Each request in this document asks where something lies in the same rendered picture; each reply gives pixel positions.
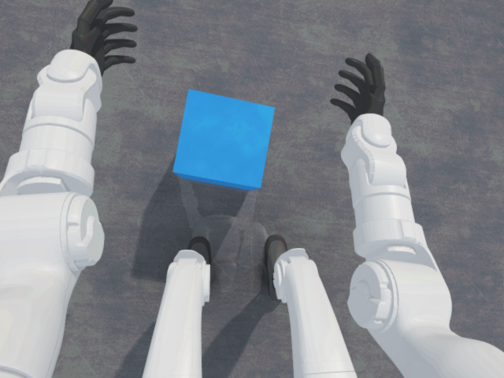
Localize right robot hand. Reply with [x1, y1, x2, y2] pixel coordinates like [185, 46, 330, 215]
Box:
[330, 53, 386, 126]

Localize carton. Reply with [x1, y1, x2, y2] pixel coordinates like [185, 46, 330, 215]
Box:
[173, 89, 275, 191]

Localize left robot foot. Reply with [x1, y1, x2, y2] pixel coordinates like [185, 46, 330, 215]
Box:
[187, 236, 211, 268]

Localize right robot forearm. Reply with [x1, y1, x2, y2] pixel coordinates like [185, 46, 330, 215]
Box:
[341, 113, 452, 312]

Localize right robot upper arm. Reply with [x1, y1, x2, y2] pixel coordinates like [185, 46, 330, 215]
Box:
[347, 259, 504, 378]

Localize robot left shin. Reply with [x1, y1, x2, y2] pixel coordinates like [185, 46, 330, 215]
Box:
[166, 250, 205, 279]

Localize left robot upper arm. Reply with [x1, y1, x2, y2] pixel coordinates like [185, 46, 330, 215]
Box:
[0, 191, 105, 378]

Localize left robot forearm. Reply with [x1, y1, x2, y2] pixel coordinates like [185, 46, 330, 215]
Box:
[0, 50, 102, 198]

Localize left robot hand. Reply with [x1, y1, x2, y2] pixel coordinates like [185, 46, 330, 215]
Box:
[69, 0, 138, 76]

